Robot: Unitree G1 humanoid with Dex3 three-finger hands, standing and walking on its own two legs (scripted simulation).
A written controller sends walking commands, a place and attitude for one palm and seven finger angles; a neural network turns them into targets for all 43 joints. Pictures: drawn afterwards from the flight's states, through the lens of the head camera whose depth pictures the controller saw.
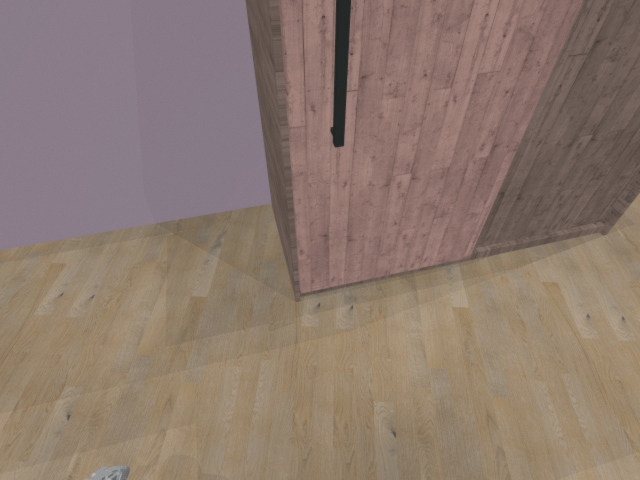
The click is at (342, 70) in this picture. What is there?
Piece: wardrobe's sliding door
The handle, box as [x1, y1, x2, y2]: [331, 0, 350, 146]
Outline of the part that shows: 350,0 336,0 333,126 331,127 333,143 335,146 343,145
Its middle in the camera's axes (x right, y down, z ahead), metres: +0.03 -0.36 +0.82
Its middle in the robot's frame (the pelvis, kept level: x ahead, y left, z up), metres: +0.87 +0.01 +0.12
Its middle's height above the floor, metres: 0.89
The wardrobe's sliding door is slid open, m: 0.00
